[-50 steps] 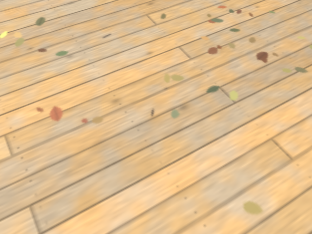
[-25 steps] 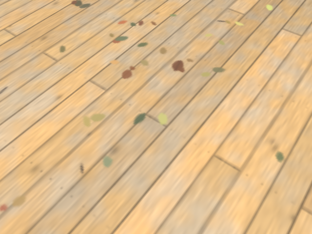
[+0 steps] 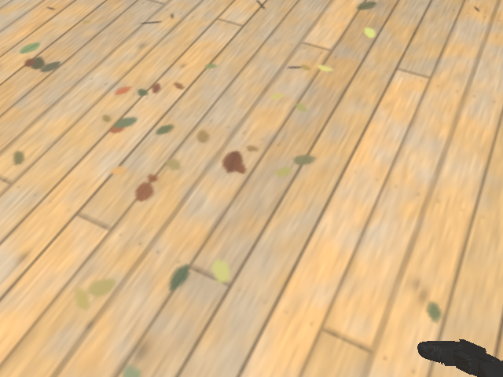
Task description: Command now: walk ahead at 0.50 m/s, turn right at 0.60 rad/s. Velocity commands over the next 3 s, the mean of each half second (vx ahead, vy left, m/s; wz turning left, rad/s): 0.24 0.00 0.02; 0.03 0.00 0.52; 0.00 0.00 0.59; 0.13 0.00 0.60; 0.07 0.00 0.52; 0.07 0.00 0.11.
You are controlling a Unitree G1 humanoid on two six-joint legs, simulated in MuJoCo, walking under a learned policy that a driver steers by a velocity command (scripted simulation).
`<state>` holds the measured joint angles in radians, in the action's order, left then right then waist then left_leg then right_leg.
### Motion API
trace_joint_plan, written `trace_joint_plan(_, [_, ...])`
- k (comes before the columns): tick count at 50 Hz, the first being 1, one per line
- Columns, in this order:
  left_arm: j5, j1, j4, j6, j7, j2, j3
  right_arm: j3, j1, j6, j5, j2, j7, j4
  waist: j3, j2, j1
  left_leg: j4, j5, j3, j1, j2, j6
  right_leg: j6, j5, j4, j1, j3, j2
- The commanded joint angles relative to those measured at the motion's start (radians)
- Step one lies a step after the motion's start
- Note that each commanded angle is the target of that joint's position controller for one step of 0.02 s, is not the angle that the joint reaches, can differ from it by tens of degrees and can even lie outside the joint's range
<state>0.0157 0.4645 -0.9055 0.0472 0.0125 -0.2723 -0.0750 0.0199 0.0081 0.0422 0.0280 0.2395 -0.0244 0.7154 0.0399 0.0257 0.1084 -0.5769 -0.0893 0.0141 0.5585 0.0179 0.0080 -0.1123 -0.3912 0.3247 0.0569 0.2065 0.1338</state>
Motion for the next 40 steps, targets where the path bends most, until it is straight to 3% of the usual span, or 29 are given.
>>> trace_joint_plan(1, [-0.004,-0.089,0.075,0.022,-0.005,-0.189,-0.040,0.055,-0.234,0.036,-0.004,0.170,0.026,-0.001,-0.130,-0.065,-0.193,0.117,-0.022,-0.011,-0.431,-0.037,-0.057,-0.023,0.882,0.316,-0.145,0.101,-0.182])
trace_joint_plan(2, [-0.016,-0.080,0.103,0.031,-0.016,-0.123,-0.021,0.070,-0.387,0.045,0.019,0.235,0.044,0.007,-0.271,0.020,-0.245,0.144,-0.205,0.183,-0.671,0.160,-0.100,-0.003,0.622,0.581,-0.277,0.051,-0.119])
trace_joint_plan(3, [-0.044,0.045,0.122,0.027,-0.012,-0.022,-0.002,0.085,-0.386,0.038,0.043,0.319,0.048,-0.001,-0.360,0.252,-0.164,0.229,-0.118,0.633,-0.859,0.433,-0.217,0.036,-0.140,0.860,-0.562,-0.067,0.047])
trace_joint_plan(4, [-0.008,0.077,0.091,0.017,-0.002,-0.103,-0.010,0.080,-0.337,0.026,0.014,0.259,0.039,-0.002,-0.314,0.175,-0.131,0.257,-0.040,0.755,-0.759,0.425,-0.267,0.031,-0.134,0.968,-0.623,-0.056,-0.012])
trace_joint_plan(5, [0.003,0.035,0.071,0.010,-0.002,-0.103,-0.011,0.056,-0.266,0.027,0.000,0.161,0.033,-0.008,-0.173,0.058,-0.109,0.250,0.105,0.577,-0.615,0.380,-0.266,0.043,-0.053,0.978,-0.609,-0.059,-0.047])
trace_joint_plan(6, [0.010,-0.022,0.074,0.008,-0.005,-0.084,-0.005,0.038,-0.240,0.033,-0.004,0.099,0.025,0.003,-0.105,-0.007,-0.111,0.244,0.313,0.417,-0.519,0.318,-0.251,0.055,-0.021,0.932,-0.588,-0.067,-0.065])
trace_joint_plan(7, [0.013,-0.055,0.083,0.003,-0.010,-0.072,-0.003,0.028,-0.241,0.040,-0.006,0.078,0.023,0.019,-0.088,0.022,-0.104,0.245,0.478,0.310,-0.482,0.269,-0.229,0.066,-0.016,0.884,-0.572,-0.072,-0.083])
trace_joint_plan(9, [0.027,-0.059,0.089,-0.015,-0.021,-0.058,0.004,0.023,-0.261,0.053,-0.019,0.085,0.017,0.061,-0.093,0.089,-0.079,0.252,0.708,0.198,-0.434,0.210,-0.218,0.090,-0.006,0.798,-0.515,-0.105,-0.093])
trace_joint_plan(13, [0.022,-0.126,0.108,-0.028,-0.022,-0.026,0.029,0.031,-0.262,0.047,-0.017,0.134,0.014,0.091,-0.126,0.093,-0.061,0.246,0.826,0.132,-0.394,0.160,-0.229,0.131,0.048,0.568,-0.458,-0.186,-0.106])
trace_joint_plan(15, [0.011,-0.183,0.122,-0.033,-0.015,-0.023,0.040,0.043,-0.278,0.030,-0.015,0.163,0.015,0.096,-0.132,0.115,-0.079,0.240,0.750,0.129,-0.360,0.141,-0.217,0.134,0.109,0.475,-0.409,-0.201,-0.100])
trace_joint_plan(19, [-0.001,-0.262,0.147,-0.041,0.006,-0.056,0.042,0.062,-0.302,-0.009,-0.017,0.185,0.015,0.093,-0.117,0.112,-0.104,0.217,0.462,0.213,-0.317,0.141,-0.201,0.126,0.136,0.370,-0.357,-0.197,-0.092])
trace_joint_plan(22, [0.004,-0.226,0.148,-0.030,0.023,-0.059,0.040,0.072,-0.269,-0.039,-0.027,0.187,0.023,0.074,-0.074,0.083,-0.067,0.136,0.178,0.291,-0.231,0.110,-0.147,0.100,0.206,0.135,-0.231,-0.183,-0.103])
trace_joint_plan(23, [0.018,-0.206,0.154,-0.021,0.032,-0.102,0.031,0.064,-0.282,-0.042,-0.031,0.151,0.025,0.059,-0.081,0.009,-0.073,0.067,0.011,0.288,-0.170,0.067,-0.102,0.073,0.201,0.049,-0.167,-0.077,-0.217])
trace_joint_plan(24, [0.028,-0.197,0.173,-0.017,0.042,-0.160,0.025,0.044,-0.327,-0.041,-0.027,0.058,0.026,0.038,-0.115,-0.192,-0.103,-0.144,-0.321,0.162,-0.106,-0.042,-0.055,0.024,0.391,-0.019,-0.096,0.130,-0.463])
trace_joint_plan(25, [0.008,-0.216,0.172,-0.035,0.038,-0.217,0.003,0.055,-0.362,-0.055,-0.024,0.096,0.037,0.031,-0.116,-0.305,-0.105,-0.334,-0.577,-0.003,-0.033,-0.145,-0.044,-0.121,0.473,-0.058,-0.179,0.257,-0.577])
trace_joint_plan(26, [-0.002,-0.216,0.182,-0.040,0.035,-0.159,0.013,0.071,-0.370,-0.068,-0.002,0.152,0.039,0.047,-0.098,-0.195,-0.111,-0.468,-0.545,0.034,-0.037,-0.084,-0.038,-0.158,0.453,-0.065,-0.210,0.234,-0.549])
trace_joint_plan(27, [-0.004,-0.269,0.189,-0.039,0.035,-0.096,0.030,0.079,-0.352,-0.078,-0.001,0.155,0.034,0.060,-0.054,-0.131,-0.133,-0.516,-0.472,0.045,-0.038,-0.061,-0.029,-0.138,0.438,-0.063,-0.247,0.129,-0.482])
trace_joint_plan(28, [0.003,-0.319,0.202,-0.041,0.035,-0.072,0.037,0.081,-0.358,-0.088,-0.004,0.143,0.031,0.068,-0.039,-0.121,-0.154,-0.539,-0.423,0.037,-0.050,-0.050,-0.011,-0.106,0.450,-0.065,-0.268,0.036,-0.427])
trace_joint_plan(29, [0.006,-0.332,0.208,-0.039,0.040,-0.074,0.036,0.083,-0.354,-0.097,-0.003,0.139,0.025,0.066,-0.045,-0.150,-0.158,-0.560,-0.381,0.025,-0.048,-0.043,0.003,-0.095,0.494,-0.058,-0.258,-0.024,-0.399])
trace_joint_plan(31, [0.010,-0.312,0.204,-0.036,0.041,-0.078,0.033,0.081,-0.346,-0.107,-0.008,0.127,0.014,0.060,-0.068,-0.152,-0.150,-0.565,-0.346,0.006,-0.053,-0.050,0.027,-0.094,0.604,-0.031,-0.227,-0.105,-0.372])
trace_joint_plan(37, [0.016,-0.264,0.191,-0.041,0.026,-0.120,0.010,0.061,-0.229,-0.127,-0.016,0.100,-0.014,-0.008,-0.088,-0.189,-0.098,-0.302,-0.355,-0.037,-0.137,-0.019,0.027,-0.099,0.474,-0.007,-0.194,-0.169,-0.412])
trace_joint_plan(40, [0.020,-0.253,0.186,-0.048,0.011,-0.156,-0.006,0.059,-0.212,-0.123,-0.024,0.113,-0.017,-0.034,-0.102,-0.210,-0.086,-0.180,-0.373,-0.082,-0.219,-0.031,0.000,-0.091,0.485,0.031,-0.203,-0.184,-0.436])
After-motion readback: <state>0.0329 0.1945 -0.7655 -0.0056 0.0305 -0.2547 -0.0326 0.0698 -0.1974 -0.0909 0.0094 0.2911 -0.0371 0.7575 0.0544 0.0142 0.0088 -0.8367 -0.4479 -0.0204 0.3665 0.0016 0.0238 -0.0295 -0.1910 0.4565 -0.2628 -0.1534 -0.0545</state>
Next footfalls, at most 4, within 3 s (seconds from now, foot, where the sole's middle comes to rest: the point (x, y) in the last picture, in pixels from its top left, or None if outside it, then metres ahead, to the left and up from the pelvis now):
0.04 left None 0.19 0.12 -0.77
0.46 right None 0.25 -0.08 -0.77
0.88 left None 0.14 0.12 -0.77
1.42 right None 0.24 -0.04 -0.77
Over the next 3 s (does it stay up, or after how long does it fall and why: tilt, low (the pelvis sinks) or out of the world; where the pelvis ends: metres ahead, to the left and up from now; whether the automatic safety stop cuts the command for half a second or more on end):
stays up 0.20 0.20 0.01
